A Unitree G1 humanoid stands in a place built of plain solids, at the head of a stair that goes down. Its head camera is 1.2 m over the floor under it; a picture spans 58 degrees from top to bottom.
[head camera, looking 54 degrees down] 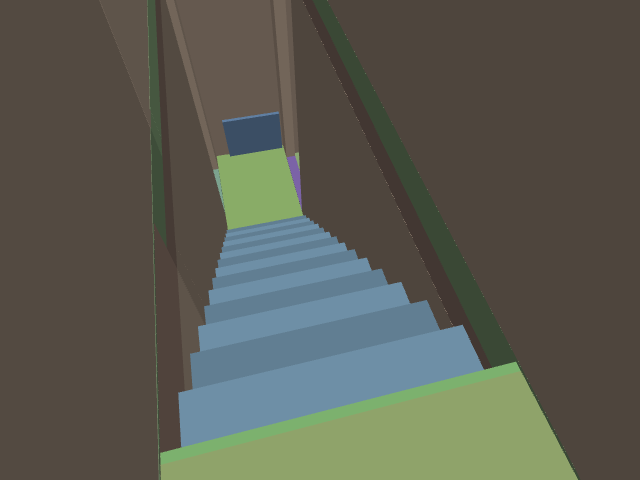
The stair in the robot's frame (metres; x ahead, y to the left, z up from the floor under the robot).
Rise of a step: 0.21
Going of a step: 0.22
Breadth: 0.99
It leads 14 degrees to the left of straight ahead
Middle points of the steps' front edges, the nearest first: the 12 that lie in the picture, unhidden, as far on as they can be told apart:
0.33 -0.08 0.00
0.54 -0.02 -0.21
0.75 0.03 -0.43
0.97 0.08 -0.64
1.18 0.13 -0.86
1.40 0.19 -1.07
1.61 0.24 -1.28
1.82 0.29 -1.50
2.04 0.34 -1.71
2.25 0.40 -1.93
2.46 0.45 -2.14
2.68 0.50 -2.35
